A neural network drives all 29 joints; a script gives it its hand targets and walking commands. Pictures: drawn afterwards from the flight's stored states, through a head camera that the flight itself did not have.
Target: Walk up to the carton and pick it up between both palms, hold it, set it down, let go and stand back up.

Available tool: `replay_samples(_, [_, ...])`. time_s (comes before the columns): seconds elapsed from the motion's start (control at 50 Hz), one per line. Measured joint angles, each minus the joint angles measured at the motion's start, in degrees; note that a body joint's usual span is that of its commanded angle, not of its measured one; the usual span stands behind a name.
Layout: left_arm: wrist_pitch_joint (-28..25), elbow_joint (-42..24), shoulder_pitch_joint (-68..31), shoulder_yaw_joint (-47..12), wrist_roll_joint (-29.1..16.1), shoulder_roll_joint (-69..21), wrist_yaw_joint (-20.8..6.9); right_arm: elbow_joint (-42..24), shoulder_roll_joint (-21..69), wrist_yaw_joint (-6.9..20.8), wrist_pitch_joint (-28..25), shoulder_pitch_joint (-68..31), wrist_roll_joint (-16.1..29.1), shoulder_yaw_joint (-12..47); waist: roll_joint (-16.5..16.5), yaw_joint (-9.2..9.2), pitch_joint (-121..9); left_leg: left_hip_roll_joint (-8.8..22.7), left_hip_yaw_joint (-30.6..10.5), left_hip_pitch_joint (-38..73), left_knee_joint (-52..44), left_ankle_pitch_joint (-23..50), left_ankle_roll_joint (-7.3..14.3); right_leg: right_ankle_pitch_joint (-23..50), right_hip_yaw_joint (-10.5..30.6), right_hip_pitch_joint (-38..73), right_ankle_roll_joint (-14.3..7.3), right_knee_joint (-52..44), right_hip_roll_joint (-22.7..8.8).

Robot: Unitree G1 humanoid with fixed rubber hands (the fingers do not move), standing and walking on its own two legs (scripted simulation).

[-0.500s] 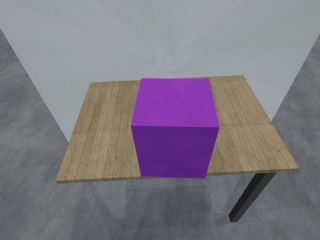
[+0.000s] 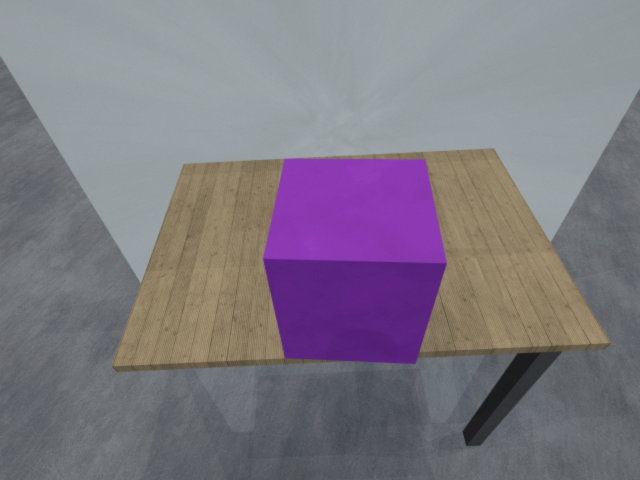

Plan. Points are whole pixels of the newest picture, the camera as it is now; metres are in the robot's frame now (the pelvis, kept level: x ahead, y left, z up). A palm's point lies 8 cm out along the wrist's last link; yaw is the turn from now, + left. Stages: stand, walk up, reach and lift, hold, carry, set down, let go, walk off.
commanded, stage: stand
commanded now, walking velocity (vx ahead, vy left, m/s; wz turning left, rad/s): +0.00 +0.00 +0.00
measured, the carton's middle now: (351, 263) +0.45 +0.00 +0.01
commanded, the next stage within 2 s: reach and lift in 0.52 s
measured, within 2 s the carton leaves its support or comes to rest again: neither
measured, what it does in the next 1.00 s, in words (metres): stands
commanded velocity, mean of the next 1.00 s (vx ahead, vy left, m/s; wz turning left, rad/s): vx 0.00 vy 0.00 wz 0.00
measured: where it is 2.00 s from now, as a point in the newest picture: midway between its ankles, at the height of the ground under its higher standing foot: outside the picture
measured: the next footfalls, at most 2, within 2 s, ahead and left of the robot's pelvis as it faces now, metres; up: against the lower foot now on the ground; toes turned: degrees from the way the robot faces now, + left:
none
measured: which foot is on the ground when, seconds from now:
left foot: down 0.00-1.00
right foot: down 0.00-1.00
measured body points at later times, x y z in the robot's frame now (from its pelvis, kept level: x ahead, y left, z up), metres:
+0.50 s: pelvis +0.01 +0.00 +0.00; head +0.02 -0.01 +0.45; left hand -0.03 +0.20 -0.16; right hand -0.02 -0.21 -0.16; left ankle -0.02 +0.11 -0.74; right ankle +0.03 -0.12 -0.74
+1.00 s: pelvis -0.01 -0.01 +0.00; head +0.04 -0.02 +0.44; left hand +0.14 +0.21 -0.13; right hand +0.13 -0.19 -0.16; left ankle -0.02 +0.11 -0.74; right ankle +0.03 -0.12 -0.74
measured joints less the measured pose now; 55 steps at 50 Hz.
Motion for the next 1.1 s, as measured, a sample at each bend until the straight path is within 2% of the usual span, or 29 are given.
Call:
replay_samples(0.56, [-0.04, 0.22, -0.98, 0.64, -0.16, -0.13, 0.23, 1.03, 0.49, -0.31, -0.25, 0.33, -0.02, 0.09, 0.20, -0.15, 0.42, 0.77, -0.22, 1.07, 0.19, -1.04, -0.56, -0.96, -0.10, 1.11, -0.41, 0.03, 0.72])
replay_samples(0.6, [6.85, -4.70, -4.30, -0.85, -1.83, 1.50, 0.35, -3.41, 1.03, 0.60, 4.08, -2.90, -0.02, -3.96, -0.37, -1.24, -0.86, 0.85, -0.65, -5.70, 5.40, -2.74, -0.68, -3.43, 0.19, -5.16, -0.43, 4.98, 0.93])
replay_samples(0.64, [14.93, -10.33, -13.11, -1.78, -3.57, 5.22, 2.10, -8.73, 0.58, 1.74, 9.76, -10.69, -1.68, -8.47, -1.53, -2.16, 1.08, 1.04, -0.51, -12.31, 11.71, -4.69, -0.84, -6.38, 0.08, -11.50, -0.87, 11.68, 0.66])
replay_samples(0.7, [27.64, -16.81, -28.40, -1.82, -7.72, 10.22, 4.37, -15.83, -1.77, 2.42, 19.57, -22.28, 0.47, -9.37, -3.50, -2.64, 1.51, 0.79, -0.56, -20.87, 18.68, -5.27, -1.27, -5.82, -0.41, -19.06, -1.26, 17.83, -0.27])
replay_samples(0.74, [33.46, -17.68, -36.32, -1.52, -9.40, 11.15, 3.42, -16.28, -3.18, 1.45, 24.98, -28.32, 4.59, -6.99, -3.03, -3.14, -1.02, 1.31, -1.58, -25.79, 21.35, -5.67, -1.45, -6.47, -1.65, -22.96, -1.52, 19.21, -0.01])
replay_samples(0.76, [35.00, -17.06, -39.00, -1.38, -9.50, 10.99, 2.12, -15.25, -3.26, 0.66, 26.92, -30.34, 6.82, -5.46, -2.56, -3.59, -2.63, 1.50, -2.23, -27.62, 22.00, -5.59, -1.59, -4.30, -2.23, -23.95, -1.68, 18.56, 0.17])
replay_samples(0.8, [36.11, -14.92, -41.21, -0.75, -7.89, 9.41, -1.23, -12.09, -1.97, -1.37, 29.02, -32.28, 10.51, -3.07, -0.93, -4.04, -4.97, 2.27, -3.50, -28.43, 21.16, -4.28, -2.01, -4.38, -3.20, -23.58, -1.78, 16.18, 1.18])
replay_samples(0.84, [36.23, -14.46, -38.89, 0.18, -4.16, 6.97, -4.54, -9.67, 0.68, -3.82, 28.27, -30.98, 12.37, -1.58, 0.22, -3.88, -5.58, 2.98, -3.73, -25.24, 17.77, -2.57, -2.45, -2.63, -2.81, -19.80, -1.81, 11.28, 2.39])
replay_samples(0.88, [36.06, -16.52, -33.68, 1.68, 0.29, 4.33, -6.74, -8.52, 3.21, -5.84, 24.91, -27.02, 12.47, -0.38, 0.12, -2.98, -5.41, 2.98, -2.73, -19.77, 12.45, -2.63, -2.18, -0.10, -0.96, -14.88, -1.74, 6.11, 2.93])
replay_samples(0.94, [34.28, -22.27, -24.98, 4.49, 4.63, 1.41, -7.06, -9.29, 4.27, -6.62, 18.48, -20.49, 10.20, 0.32, 0.48, -0.38, -4.21, 2.93, -1.66, -12.80, 5.64, -0.89, -1.91, 0.39, 1.48, -9.28, -1.42, 0.81, 3.49])
replay_samples(0.98, [31.61, -25.19, -21.24, 5.10, 4.69, 1.23, -6.00, -11.62, 3.25, -5.85, 14.84, -17.67, 7.89, 0.25, 1.00, 0.83, -2.79, 2.92, -1.23, -10.92, 3.98, -0.03, -2.14, 0.93, 2.15, -7.83, -1.44, -0.29, 3.59])
replay_samples(1.02, [28.26, -26.76, -19.28, 4.50, 2.97, 2.29, -4.85, -14.65, 1.64, -4.75, 12.05, -16.49, 5.57, -0.30, 1.33, 1.09, -1.23, 2.77, -1.33, -10.49, 3.44, 0.56, -2.27, 1.25, 2.13, -7.61, -1.54, -0.25, 3.46])
replay_samples(1.1, [24.59, -26.50, -19.96, 1.81, -1.58, 5.38, -3.72, -20.50, -0.80, -4.12, 11.30, -17.44, 3.19, -2.23, 0.76, -0.42, 0.02, 2.11, -2.41, -12.31, 3.49, 2.03, -2.49, 1.56, 1.14, -9.61, -1.85, 1.17, 2.78])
